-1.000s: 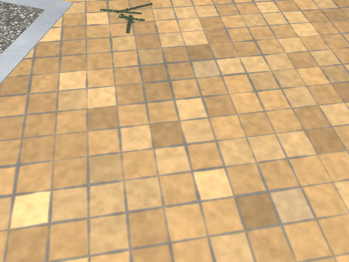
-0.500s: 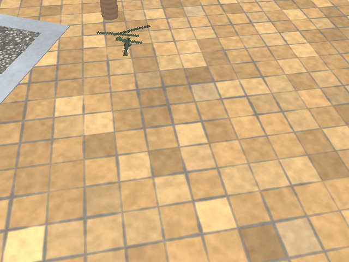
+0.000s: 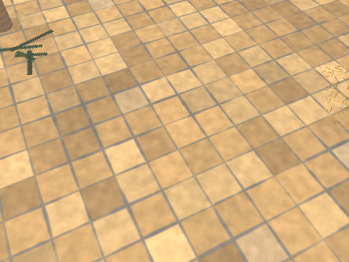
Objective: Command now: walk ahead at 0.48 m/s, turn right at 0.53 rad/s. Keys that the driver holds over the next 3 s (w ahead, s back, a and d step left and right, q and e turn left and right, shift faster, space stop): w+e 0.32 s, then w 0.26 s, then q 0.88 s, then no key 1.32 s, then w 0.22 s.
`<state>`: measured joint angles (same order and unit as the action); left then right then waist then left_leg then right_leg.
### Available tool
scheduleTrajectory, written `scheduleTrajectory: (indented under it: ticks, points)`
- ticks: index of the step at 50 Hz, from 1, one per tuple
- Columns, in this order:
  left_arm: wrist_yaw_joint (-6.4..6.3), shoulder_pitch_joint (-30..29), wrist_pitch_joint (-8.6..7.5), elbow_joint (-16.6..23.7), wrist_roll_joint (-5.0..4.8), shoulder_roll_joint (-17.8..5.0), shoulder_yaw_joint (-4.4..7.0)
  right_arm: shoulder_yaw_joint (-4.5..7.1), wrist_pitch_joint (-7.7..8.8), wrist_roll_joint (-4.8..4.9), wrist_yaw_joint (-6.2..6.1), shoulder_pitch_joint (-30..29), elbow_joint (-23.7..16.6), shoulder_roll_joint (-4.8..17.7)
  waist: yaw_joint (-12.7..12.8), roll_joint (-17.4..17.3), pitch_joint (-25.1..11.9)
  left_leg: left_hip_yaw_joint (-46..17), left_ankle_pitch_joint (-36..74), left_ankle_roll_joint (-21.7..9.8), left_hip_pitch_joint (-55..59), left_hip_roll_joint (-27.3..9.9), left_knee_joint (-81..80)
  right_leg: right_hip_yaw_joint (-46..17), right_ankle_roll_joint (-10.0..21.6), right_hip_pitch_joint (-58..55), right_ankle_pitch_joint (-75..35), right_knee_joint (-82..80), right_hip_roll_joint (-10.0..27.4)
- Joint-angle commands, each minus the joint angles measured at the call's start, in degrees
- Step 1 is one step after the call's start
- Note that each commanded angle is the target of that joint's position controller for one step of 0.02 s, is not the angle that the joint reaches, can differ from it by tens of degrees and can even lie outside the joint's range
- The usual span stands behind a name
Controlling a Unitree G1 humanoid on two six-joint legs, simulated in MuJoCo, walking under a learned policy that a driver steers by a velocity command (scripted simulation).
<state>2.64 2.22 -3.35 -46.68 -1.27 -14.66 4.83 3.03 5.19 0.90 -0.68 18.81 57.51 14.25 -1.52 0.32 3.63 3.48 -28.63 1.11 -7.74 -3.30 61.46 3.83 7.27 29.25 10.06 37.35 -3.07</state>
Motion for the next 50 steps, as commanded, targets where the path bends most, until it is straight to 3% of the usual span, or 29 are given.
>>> scheduleTrajectory:
  ticks: [1,2,4,6,8,13,18,20,21,22,23,24,25,26,27,28,29,31,33,35,40,42,43,44,45,46,47,48,50]
  points:
    - [-0.92,14.30,-0.99,-0.05,0.52,-8.82,2.22,0.96,4.98,1.91,0.62,-6.88,-8.98,7.74,6.62,1.87,-11.85,-8.70,6.64,-3.34,-38.71,-1.03,17.27,-37.32,12.13,-40.14,6.46,-22.54,18.51]
    - [-0.80,9.33,-1.32,1.39,0.75,-7.03,1.61,1.53,4.71,0.53,0.00,-6.81,-8.27,8.04,3.71,-1.25,-8.64,-8.58,9.31,-3.11,-34.03,-2.93,12.22,-31.38,10.66,-30.40,0.40,-23.28,16.14]
    - [-1.01,5.81,-1.59,2.91,1.44,-6.00,1.06,2.33,2.77,-0.31,-0.31,-4.26,-8.43,8.14,-0.06,-0.12,-6.81,-9.21,10.90,-2.23,-26.66,-4.95,6.49,-26.02,9.88,-19.95,-4.28,-25.37,13.37]
    - [-1.64,7.48,-1.77,2.82,0.83,-7.15,1.19,2.33,1.46,-1.30,-0.60,-5.70,-9.70,6.79,-0.51,0.35,-5.04,-7.91,13.02,-0.42,-25.86,-4.89,0.58,-22.72,10.12,-14.77,-6.61,-26.83,12.20]
    - [-2.51,10.14,-1.84,2.61,0.74,-8.96,1.63,2.20,0.96,-1.97,-0.95,-10.84,-11.86,6.24,0.82,0.93,-3.21,-7.11,19.94,1.22,-28.06,-3.92,-7.37,-20.72,9.66,-13.00,-7.22,-27.57,10.92]
    - [-3.34,15.36,-1.15,1.88,0.15,-9.33,1.74,1.26,1.70,-1.34,0.04,-21.43,-15.45,4.46,5.01,3.47,-2.16,-6.19,35.84,1.42,-23.87,0.71,-27.41,-18.33,5.48,-12.54,-4.11,-25.43,7.64]
    - [-3.72,19.48,-0.26,0.82,0.01,-8.42,1.51,1.25,2.92,-0.63,1.76,-25.14,-17.91,6.61,6.29,4.56,-3.13,-7.29,31.87,-0.01,-23.79,2.09,-34.30,-24.21,4.88,-22.75,-4.91,-17.79,11.07]
    - [-3.98,20.19,0.18,0.63,0.49,-8.61,1.52,1.44,3.60,-0.61,2.24,-22.89,-17.66,7.53,4.98,6.56,-3.79,-6.07,26.87,-1.65,-20.25,2.67,-35.33,-25.83,4.30,-25.46,-10.33,-14.59,12.38]
    - [-3.94,19.56,0.30,0.93,0.55,-8.24,1.31,1.93,3.89,-0.80,2.14,-18.54,-16.55,8.41,2.49,7.26,-5.51,-4.69,26.29,-3.32,-14.15,3.70,-37.59,-25.21,3.38,-25.72,-17.17,-11.14,10.98]
    - [-3.63,18.54,0.11,1.69,0.81,-6.49,0.59,2.84,4.20,-1.62,1.84,-11.10,-15.05,10.73,-1.09,6.54,-11.23,-7.03,27.68,-6.37,-2.12,0.63,-35.90,-22.75,1.68,-22.92,-21.64,-2.13,8.08]
    - [-3.54,20.08,-0.31,2.86,1.71,-4.41,-0.32,3.87,4.12,-2.18,1.56,-1.14,-13.96,14.74,-3.99,-0.65,-20.10,-18.51,29.22,-11.66,15.91,-9.58,-32.58,-17.81,-1.08,-11.63,-11.00,14.54,3.28]
    - [-3.23,28.52,-1.09,2.34,-0.33,-1.76,-1.18,4.89,3.02,-1.52,2.09,5.00,-10.37,16.87,-1.56,-20.16,-26.02,-44.12,14.87,-19.88,31.37,-19.80,-40.02,-13.00,-4.85,7.59,21.36,31.35,-3.48]
    - [-3.37,25.23,-1.37,1.86,-1.24,-7.37,-0.36,3.50,2.69,0.08,2.26,4.17,-11.09,11.29,-3.37,-12.96,-20.22,-47.01,1.55,-17.77,29.08,-19.03,-43.47,-15.94,-4.69,15.06,22.21,37.28,0.13]
    - [-3.35,17.77,-1.41,3.44,-1.08,-9.64,0.18,2.64,2.26,0.09,2.00,-0.11,-12.01,8.46,-4.19,-6.91,-11.74,-38.52,2.64,-15.17,21.04,-16.74,-44.60,-14.44,-4.69,17.42,16.82,38.02,2.17]
    - [-3.42,13.74,-1.50,4.51,-0.18,-8.87,0.04,2.12,1.83,-0.71,1.93,-3.60,-12.78,7.87,-2.89,-2.41,-7.22,-32.28,9.53,-14.22,12.95,-14.53,-45.94,-12.14,-4.79,15.81,12.79,36.16,4.39]
    - [-3.33,12.29,-1.65,5.20,0.65,-7.93,0.12,1.77,1.67,-1.20,1.95,-5.59,-12.80,6.96,-1.26,-2.08,-4.64,-28.24,15.34,-14.19,7.37,-12.63,-47.30,-11.29,-4.86,14.19,10.02,32.43,6.31]
    - [-3.13,12.99,-1.58,5.37,0.77,-6.97,0.13,1.39,1.73,-1.70,1.96,-6.31,-12.74,6.21,0.36,-3.86,-4.51,-24.97,19.34,-13.71,3.98,-10.88,-48.47,-10.67,-4.84,11.05,8.63,29.79,7.93]
    - [-3.28,13.53,-1.41,5.67,1.15,-4.84,-0.23,1.11,1.79,-1.29,2.14,-6.24,-12.03,6.06,1.86,-5.33,-4.22,-20.13,37.82,-14.47,0.14,-9.06,-48.70,-8.23,-6.17,7.54,9.77,24.48,8.00]
    - [-3.50,11.48,-1.51,6.94,1.89,-2.80,-1.02,1.61,1.47,-0.99,1.64,-5.74,-11.28,8.21,2.31,-4.94,-4.86,-15.52,54.23,-15.08,-1.82,-8.31,-47.72,-6.28,-8.00,5.20,8.00,15.67,7.28]
    - [-3.34,8.93,-1.59,7.37,1.87,-1.90,-1.65,2.36,0.45,-0.40,0.92,-5.13,-10.90,10.43,1.64,-5.49,-6.78,-11.59,57.42,-13.54,-3.82,-6.12,-46.84,-4.86,-8.82,-0.40,0.02,6.86,5.35]
    - [-3.20,2.30,-0.91,9.38,1.26,-4.83,-0.92,2.83,-1.82,0.89,-0.07,-1.35,-9.95,11.26,0.18,-7.07,-7.10,-14.45,46.38,-10.45,-2.47,-5.53,-42.18,-6.65,-8.65,-5.50,-8.61,-5.51,1.80]
    - [-3.20,4.83,-1.26,8.86,1.57,-6.58,-0.07,2.85,-2.39,1.08,-0.61,-3.30,-10.94,11.05,2.62,-7.20,-7.73,-17.05,39.43,-8.39,-3.05,-4.97,-38.00,-7.32,-7.20,-11.42,-12.08,-11.57,2.05]
    - [-3.45,6.95,-1.50,8.30,2.11,-8.04,0.51,2.54,-2.45,0.90,-0.69,-3.32,-11.48,9.69,3.50,-5.94,-8.85,-16.61,35.76,-6.51,-4.94,-2.55,-33.88,-7.53,-5.71,-16.97,-16.88,-14.75,3.80]
    - [-4.14,10.94,-1.52,8.44,3.20,-11.71,1.40,1.65,-2.19,-0.19,-0.61,-3.23,-13.11,6.68,4.39,-0.17,-13.92,-14.16,24.56,-3.90,-11.15,1.51,-23.29,-14.05,-2.22,-27.86,-32.66,-12.48,12.86]
    - [-4.69,12.52,-0.41,9.31,3.82,-13.47,1.55,0.43,-1.91,-1.15,-0.40,5.32,-12.76,2.41,1.79,13.08,-20.33,-9.26,-10.47,-0.63,-23.49,7.47,-7.57,-25.76,6.09,-40.88,-52.78,-8.30,27.44]
    - [-4.14,13.54,0.64,9.00,2.80,-11.69,1.34,0.96,-2.28,0.16,-0.36,8.45,-12.63,6.40,2.25,15.62,-24.85,-9.27,-14.61,0.58,-27.31,5.62,2.23,-32.83,10.53,-40.02,-42.46,-11.25,31.19]
    - [-4.04,11.38,1.07,9.58,2.07,-8.92,0.71,2.14,-3.34,0.61,-0.72,5.06,-12.67,9.93,2.73,9.75,-19.85,-8.78,-10.14,1.69,-30.52,3.41,7.05,-29.34,9.01,-36.07,-30.12,-13.58,26.99]
    - [-4.16,8.41,1.34,9.64,1.82,-7.32,0.13,2.57,-4.56,0.49,-1.20,1.82,-13.22,10.28,2.39,7.22,-15.47,-7.72,-6.10,2.57,-32.27,2.07,8.18,-24.47,6.97,-31.16,-21.83,-15.25,23.80]
    - [-4.12,3.20,1.77,9.70,2.46,-7.04,-0.13,3.01,-7.11,0.13,-1.92,1.14,-13.71,9.57,0.27,7.76,-10.45,-7.15,-0.36,3.99,-27.86,0.32,8.46,-17.56,5.84,-19.41,-13.60,-19.33,20.44]
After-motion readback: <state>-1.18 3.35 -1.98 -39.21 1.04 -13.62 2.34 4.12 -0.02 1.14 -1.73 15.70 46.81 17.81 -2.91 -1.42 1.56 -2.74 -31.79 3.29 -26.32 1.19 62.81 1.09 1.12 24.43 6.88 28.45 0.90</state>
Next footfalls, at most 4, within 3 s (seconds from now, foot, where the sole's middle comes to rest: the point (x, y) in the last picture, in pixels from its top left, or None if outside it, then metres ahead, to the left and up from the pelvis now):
0.44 left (154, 257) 0.46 0.09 -0.75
0.88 right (225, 218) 0.59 -0.18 -0.75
1.28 left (157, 232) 0.55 0.08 -0.75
1.72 right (217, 219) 0.59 -0.15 -0.75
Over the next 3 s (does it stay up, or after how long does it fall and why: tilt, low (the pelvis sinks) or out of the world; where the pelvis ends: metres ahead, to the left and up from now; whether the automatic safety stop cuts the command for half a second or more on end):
stays up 0.56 -0.04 0.03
